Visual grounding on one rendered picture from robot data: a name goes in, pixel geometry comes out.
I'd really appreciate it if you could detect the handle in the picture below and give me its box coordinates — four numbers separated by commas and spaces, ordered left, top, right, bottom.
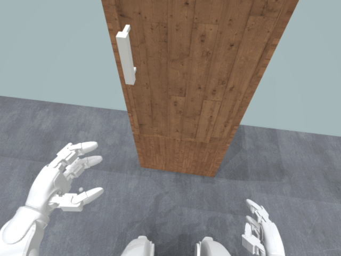
116, 25, 136, 85

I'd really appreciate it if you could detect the robot right thigh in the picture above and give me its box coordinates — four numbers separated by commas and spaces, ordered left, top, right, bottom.
194, 240, 231, 256

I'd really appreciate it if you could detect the robot thigh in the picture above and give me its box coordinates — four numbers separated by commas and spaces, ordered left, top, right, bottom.
194, 240, 231, 256
121, 238, 155, 256

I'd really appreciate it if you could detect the robot left thigh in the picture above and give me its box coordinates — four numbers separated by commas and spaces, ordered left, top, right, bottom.
121, 238, 155, 256

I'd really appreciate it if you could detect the left robot forearm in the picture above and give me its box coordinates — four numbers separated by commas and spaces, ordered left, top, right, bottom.
0, 206, 50, 256

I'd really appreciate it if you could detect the cupboard door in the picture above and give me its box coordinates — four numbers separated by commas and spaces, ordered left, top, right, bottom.
107, 0, 291, 145

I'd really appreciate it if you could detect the left robot hand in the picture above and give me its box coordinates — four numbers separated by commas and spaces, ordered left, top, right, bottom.
25, 141, 104, 215

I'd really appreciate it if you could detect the right robot hand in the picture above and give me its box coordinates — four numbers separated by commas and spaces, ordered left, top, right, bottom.
242, 199, 285, 256

